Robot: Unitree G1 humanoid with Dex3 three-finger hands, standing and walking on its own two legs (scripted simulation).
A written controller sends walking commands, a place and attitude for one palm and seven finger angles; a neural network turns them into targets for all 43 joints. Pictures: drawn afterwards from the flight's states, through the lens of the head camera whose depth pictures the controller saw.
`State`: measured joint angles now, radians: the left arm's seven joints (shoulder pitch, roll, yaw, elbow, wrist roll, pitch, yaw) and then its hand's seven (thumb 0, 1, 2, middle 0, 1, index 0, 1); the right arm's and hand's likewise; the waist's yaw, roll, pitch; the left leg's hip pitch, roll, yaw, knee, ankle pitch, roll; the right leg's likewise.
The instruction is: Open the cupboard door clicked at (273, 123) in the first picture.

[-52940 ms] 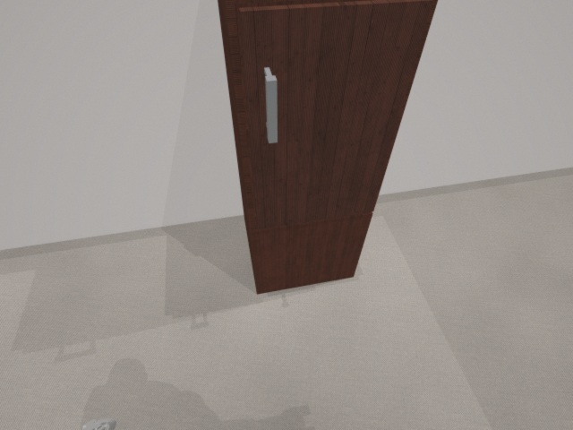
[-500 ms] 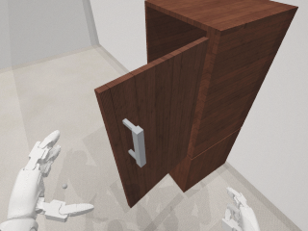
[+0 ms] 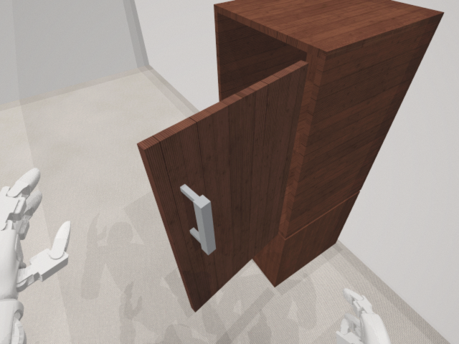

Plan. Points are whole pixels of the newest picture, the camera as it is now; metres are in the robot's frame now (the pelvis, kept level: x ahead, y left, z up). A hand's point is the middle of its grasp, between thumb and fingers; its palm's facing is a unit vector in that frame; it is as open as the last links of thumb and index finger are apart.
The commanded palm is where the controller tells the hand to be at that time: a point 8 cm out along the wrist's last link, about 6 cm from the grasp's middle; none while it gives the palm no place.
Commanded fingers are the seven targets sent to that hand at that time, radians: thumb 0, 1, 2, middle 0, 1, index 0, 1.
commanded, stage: draw the hand back to the body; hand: left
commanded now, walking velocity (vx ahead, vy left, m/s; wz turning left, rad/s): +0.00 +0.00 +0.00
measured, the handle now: (198, 220) +0.30 +0.10 +0.08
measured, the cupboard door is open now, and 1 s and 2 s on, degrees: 100 100 100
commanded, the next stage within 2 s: step back with the hand held close in 0.38 s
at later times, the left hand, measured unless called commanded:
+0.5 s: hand (62, 248) +0.19 +0.25 +0.15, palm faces +0.45 -0.80 -0.40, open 7.4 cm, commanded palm +0.14 +0.29 +0.17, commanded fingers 0.00 0.90 0.90 -0.20 -0.30 -0.20 -0.30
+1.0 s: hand (34, 273) +0.15 +0.27 +0.15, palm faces +0.34 -0.78 -0.51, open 7.4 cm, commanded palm +0.09 +0.31 +0.17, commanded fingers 0.00 0.90 0.90 -0.20 -0.30 -0.20 -0.30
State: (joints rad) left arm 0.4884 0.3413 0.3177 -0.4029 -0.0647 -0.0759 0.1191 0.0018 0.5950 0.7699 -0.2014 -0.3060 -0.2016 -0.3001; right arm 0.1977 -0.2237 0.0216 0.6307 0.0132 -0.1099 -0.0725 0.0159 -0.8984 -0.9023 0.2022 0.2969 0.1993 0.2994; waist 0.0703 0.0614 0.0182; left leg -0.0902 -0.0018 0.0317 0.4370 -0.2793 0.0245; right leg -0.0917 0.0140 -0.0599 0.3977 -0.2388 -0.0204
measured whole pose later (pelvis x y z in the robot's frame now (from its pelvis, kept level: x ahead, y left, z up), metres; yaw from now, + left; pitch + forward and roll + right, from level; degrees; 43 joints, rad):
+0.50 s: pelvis +0.00 -0.01 +0.00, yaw +0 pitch -4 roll -1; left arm 0.47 0.33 0.33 -0.37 -0.07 -0.08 0.11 0.01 0.89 0.90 -0.21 -0.31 -0.21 -0.30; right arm 0.19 -0.22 0.01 0.65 0.01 -0.10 -0.07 0.02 -0.90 -0.90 0.20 0.30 0.20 0.30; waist 0.07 0.07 0.03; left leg -0.07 0.01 0.03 0.40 -0.26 0.01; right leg -0.07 0.03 -0.06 0.36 -0.22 -0.03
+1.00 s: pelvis -0.06 +0.02 -0.01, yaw -2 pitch +0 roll -1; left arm 0.58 0.43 0.42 -0.52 -0.04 -0.15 0.14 0.01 0.89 0.90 -0.22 -0.31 -0.22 -0.30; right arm 0.19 -0.23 -0.02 0.54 0.03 0.00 -0.08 0.01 -0.90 -0.90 0.20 0.30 0.20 0.30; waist 0.00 0.00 0.05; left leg -0.31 -0.01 0.07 0.53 -0.23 0.05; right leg -0.32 0.00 -0.02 0.48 -0.17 0.00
